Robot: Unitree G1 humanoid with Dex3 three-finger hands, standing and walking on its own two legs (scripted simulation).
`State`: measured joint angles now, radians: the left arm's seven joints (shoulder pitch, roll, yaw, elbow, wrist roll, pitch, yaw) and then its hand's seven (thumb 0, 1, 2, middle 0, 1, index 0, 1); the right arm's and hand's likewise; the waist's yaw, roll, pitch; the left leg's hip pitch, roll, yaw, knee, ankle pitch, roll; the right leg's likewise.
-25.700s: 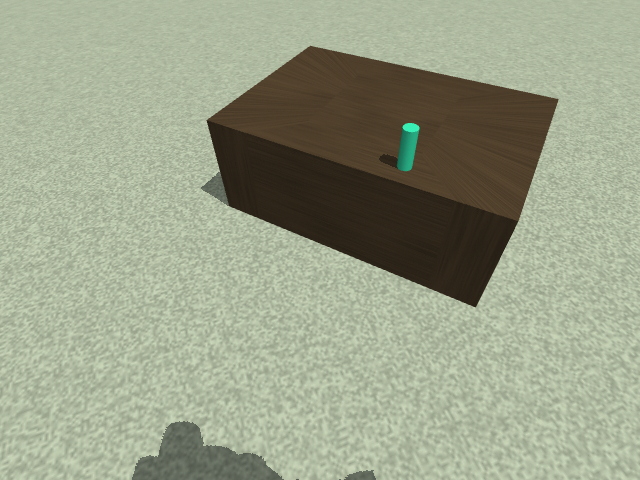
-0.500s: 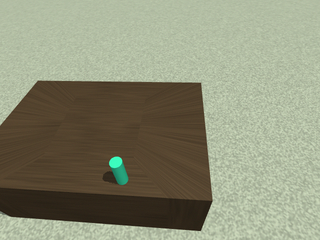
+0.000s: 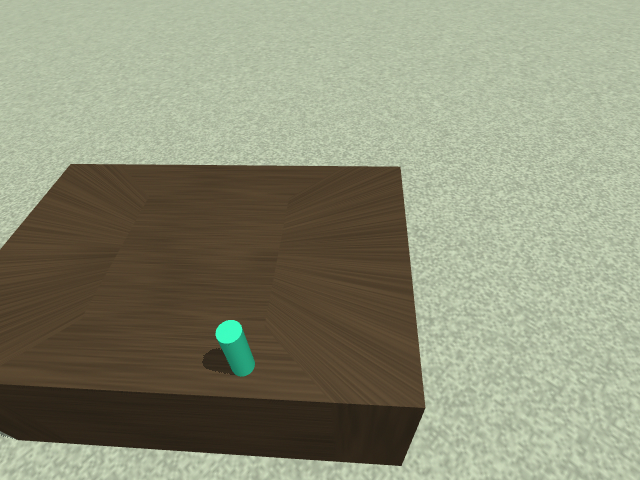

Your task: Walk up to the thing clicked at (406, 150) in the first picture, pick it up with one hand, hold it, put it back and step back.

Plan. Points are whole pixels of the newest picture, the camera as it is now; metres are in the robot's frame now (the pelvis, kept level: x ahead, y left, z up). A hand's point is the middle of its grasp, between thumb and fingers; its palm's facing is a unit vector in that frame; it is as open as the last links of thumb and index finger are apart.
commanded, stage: stand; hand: left
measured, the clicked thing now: (236, 349) +0.43 +0.21 -0.26
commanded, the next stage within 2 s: step back in 0.92 s
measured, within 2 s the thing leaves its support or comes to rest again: neither
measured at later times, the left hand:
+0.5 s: hand out of the picture +0.07 +0.26 -0.15, palm faces -0.01 -0.94 -0.35, open 7.3 cm
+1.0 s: hand out of the picture +0.08 +0.26 -0.15, palm faces +0.01 -0.93 -0.36, open 7.3 cm
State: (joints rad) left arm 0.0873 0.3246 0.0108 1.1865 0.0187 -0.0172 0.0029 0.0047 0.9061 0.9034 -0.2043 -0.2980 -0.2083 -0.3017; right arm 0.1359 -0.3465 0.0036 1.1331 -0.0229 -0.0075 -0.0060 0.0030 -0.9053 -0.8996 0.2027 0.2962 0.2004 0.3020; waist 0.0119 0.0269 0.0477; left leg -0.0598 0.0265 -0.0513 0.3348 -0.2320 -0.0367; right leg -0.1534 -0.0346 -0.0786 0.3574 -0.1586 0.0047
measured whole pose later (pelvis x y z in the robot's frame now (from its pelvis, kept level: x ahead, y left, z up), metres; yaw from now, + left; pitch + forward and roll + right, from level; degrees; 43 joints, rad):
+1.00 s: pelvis -0.01 +0.00 +0.00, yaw +0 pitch -2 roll +0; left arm 0.08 0.34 0.04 1.11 0.00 0.00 0.00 0.01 0.91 0.90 -0.20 -0.30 -0.21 -0.30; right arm 0.11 -0.37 -0.01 1.08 0.00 0.01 0.01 0.00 -0.90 -0.90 0.20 0.30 0.20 0.30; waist 0.00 0.02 0.09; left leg -0.13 0.02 -0.04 0.44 -0.26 -0.02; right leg -0.20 -0.04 -0.07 0.41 -0.17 0.00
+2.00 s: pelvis -0.22 +0.08 -0.03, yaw -1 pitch -3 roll +0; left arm 0.11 0.39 0.07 0.80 0.02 0.06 0.02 0.01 0.91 0.90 -0.20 -0.30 -0.21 -0.30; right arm 0.13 -0.37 -0.04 0.87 -0.04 0.02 0.01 0.00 -0.91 -0.90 0.20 0.30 0.20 0.30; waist 0.01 -0.03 0.19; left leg -0.28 -0.04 -0.03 0.67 -0.34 0.04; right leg -0.46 0.05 0.12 0.92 -0.49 -0.01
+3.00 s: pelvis -0.54 +0.05 -0.02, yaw -5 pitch -2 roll -1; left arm 0.17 0.39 0.06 0.85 0.02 0.06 0.01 0.01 0.91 0.90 -0.20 -0.30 -0.21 -0.30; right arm 0.10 -0.38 -0.04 0.80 -0.04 0.03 -0.01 0.00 -0.90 -0.90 0.21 0.30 0.20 0.30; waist 0.02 -0.02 0.17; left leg -0.39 0.04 0.03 0.61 -0.19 0.02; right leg -0.31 0.04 0.08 0.93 -0.51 0.03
